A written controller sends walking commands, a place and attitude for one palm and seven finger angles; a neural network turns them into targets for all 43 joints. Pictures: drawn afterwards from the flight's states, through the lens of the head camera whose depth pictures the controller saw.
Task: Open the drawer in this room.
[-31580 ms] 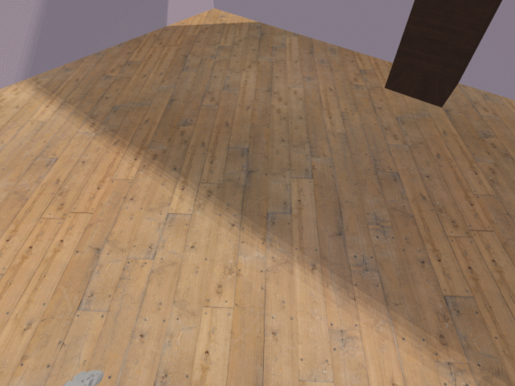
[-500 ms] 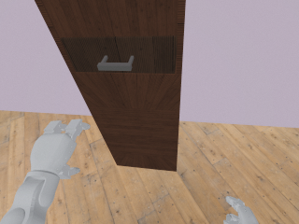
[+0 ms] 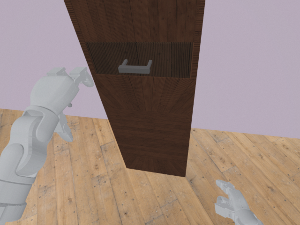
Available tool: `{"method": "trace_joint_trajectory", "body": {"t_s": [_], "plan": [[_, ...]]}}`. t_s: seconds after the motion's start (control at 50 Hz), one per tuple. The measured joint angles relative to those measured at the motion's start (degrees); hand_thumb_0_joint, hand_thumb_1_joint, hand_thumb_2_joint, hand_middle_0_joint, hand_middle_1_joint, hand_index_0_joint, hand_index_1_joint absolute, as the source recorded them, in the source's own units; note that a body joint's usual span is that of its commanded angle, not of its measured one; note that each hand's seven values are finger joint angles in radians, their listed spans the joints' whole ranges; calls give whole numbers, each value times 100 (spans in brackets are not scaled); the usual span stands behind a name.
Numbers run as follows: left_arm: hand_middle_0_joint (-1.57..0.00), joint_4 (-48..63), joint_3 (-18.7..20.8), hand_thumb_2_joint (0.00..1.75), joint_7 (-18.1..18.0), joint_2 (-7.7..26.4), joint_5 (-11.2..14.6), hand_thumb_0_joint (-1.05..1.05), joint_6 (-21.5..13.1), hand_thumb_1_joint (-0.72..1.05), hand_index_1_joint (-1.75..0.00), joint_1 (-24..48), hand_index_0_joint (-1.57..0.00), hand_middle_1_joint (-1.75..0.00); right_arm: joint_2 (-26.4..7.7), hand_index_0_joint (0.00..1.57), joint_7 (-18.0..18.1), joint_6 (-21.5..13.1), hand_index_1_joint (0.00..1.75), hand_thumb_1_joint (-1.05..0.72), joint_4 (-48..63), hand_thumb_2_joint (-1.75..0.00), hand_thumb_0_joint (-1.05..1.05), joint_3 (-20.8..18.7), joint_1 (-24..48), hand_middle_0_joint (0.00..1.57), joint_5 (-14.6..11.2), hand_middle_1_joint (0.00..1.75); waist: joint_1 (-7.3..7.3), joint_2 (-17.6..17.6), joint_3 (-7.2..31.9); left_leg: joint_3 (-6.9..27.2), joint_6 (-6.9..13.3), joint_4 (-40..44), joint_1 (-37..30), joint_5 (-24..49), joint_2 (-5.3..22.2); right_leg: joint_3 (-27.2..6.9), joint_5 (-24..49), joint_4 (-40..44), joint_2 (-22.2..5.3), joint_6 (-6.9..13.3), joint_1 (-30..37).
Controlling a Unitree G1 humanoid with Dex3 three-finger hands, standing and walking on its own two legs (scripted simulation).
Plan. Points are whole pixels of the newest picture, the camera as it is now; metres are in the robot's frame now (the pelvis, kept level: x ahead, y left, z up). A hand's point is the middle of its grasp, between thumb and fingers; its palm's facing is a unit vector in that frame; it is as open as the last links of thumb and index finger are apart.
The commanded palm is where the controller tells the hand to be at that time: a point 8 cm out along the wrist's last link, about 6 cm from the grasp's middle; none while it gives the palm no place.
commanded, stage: raise the hand with hooked fingers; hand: left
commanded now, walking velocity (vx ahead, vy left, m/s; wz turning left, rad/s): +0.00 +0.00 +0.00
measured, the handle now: (135, 65) +0.60 +0.15 +0.13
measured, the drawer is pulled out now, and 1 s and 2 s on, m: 0.00 0.00 0.00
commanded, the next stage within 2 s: move the hooked fingers above the handle in 0.46 s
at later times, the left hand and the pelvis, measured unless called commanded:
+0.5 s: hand (69, 102) +0.31 +0.24 +0.21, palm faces +0.17 -0.04 -0.98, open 13.8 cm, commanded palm +0.26 +0.23 +0.27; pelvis -0.02 +0.00 +0.00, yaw +0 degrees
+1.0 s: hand (87, 89) +0.37 +0.22 +0.20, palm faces +0.06 -0.02 -1.00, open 13.8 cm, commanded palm +0.34 +0.22 +0.26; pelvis +0.00 -0.01 +0.00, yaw +0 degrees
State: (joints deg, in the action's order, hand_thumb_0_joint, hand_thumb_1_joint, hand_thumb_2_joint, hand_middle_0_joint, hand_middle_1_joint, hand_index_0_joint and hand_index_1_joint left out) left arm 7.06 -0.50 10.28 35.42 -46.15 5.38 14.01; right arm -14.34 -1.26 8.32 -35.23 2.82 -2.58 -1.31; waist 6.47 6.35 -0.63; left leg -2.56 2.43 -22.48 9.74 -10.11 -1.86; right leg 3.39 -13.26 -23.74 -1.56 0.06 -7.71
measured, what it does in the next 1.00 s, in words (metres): stands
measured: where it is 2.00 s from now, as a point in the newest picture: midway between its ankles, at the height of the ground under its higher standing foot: outside the picture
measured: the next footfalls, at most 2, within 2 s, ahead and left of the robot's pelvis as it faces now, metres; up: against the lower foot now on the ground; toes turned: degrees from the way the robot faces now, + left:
none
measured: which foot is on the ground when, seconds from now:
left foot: down 0.00-1.00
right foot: down 0.00-1.00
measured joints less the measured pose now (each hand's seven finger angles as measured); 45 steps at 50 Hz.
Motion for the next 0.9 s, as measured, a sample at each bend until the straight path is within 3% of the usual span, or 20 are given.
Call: {"method": "trace_joint_trajectory", "body": {"t_s": [0.14, 0.26, 0.4, 0.5, 0.64, 0.78, 0.9], "plan": [[-32, -346, 93, 30, 441, 236, 134, 0, -57, -49, -120, 651, -32, -120, -85, 20, 8, -68, 30, -90, -49, -90, 1, 10, -179, 20, -47, 30, -26, -11, -33, 19, 6, -1, 85, 84, -6, 20, 64, -21, -7, 3, -88], [-31, -248, 227, 30, 667, 226, 238, 0, -171, -49, -120, 419, -32, -120, -197, 20, -25, -99, 30, -90, 25, -90, 1, -60, -367, 20, -60, 30, -112, -26, -60, -43, 11, -19, 147, 107, 13, -43, 90, -79, 7, 3, -192], [-32, -39, 181, 30, 379, 198, 316, 0, -539, -49, -120, 200, -32, -120, -252, 20, 24, -224, 30, -91, -78, -90, 1, -159, -481, 20, -22, 30, -105, -80, -145, -44, -9, -75, 175, 103, 38, -44, 90, -129, 31, 24, -219], [-32, -213, 224, 30, 153, 187, 261, 0, -358, -49, -120, 384, -32, -120, -242, 20, 28, -229, 30, -91, -170, -90, 1, -172, -432, 20, -49, 30, -67, -59, -137, -21, -30, -68, 204, 131, 46, -22, 101, -137, 39, 43, -248], [-32, -414, 65, 30, 348, 131, 143, 0, -77, -49, -120, 474, -32, -120, -191, 20, 63, -209, 30, -91, -104, -90, 1, -75, -292, 20, -83, 30, -83, 6, -71, 18, -45, -77, 237, 134, 44, 16, 74, -169, 38, 57, -277], [-32, -876, -344, 30, 401, -20, 65, 0, -399, -49, -120, 986, -32, -120, -128, 20, 132, -320, 30, -91, -105, -90, 1, -43, -252, 20, -57, 30, -99, -27, -54, 112, -72, -89, 284, 128, 45, 108, 52, -147, 43, 88, -278], [-32, -1520, -355, 30, 235, -57, -13, 0, -452, -49, -120, 1500, -32, -120, -117, 20, 121, -228, 30, -91, -161, -90, 1, -28, -290, 20, -62, 30, -184, -74, 8, 101, -100, -60, 351, 111, 72, 94, 43, -117, 72, 111, -354]]}}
